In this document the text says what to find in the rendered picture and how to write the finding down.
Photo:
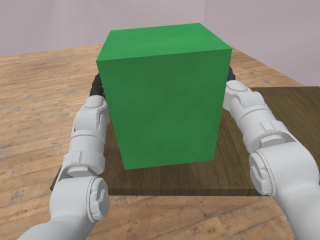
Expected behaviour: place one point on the robot left hand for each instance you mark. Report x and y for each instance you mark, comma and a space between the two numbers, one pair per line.
97, 88

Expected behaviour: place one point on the table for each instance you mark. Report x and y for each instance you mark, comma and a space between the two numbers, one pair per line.
228, 174

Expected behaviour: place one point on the left robot forearm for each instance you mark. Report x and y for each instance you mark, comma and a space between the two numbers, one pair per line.
85, 157

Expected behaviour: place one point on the robot right upper arm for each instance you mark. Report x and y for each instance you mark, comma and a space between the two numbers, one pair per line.
287, 173

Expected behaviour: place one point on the robot right hand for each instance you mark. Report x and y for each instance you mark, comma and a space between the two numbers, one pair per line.
230, 76

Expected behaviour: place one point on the robot left upper arm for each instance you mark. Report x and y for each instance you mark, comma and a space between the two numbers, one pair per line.
77, 204

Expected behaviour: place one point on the carton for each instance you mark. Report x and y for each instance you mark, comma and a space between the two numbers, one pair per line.
164, 87

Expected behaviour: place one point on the right robot forearm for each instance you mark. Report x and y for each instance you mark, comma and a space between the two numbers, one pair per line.
259, 127

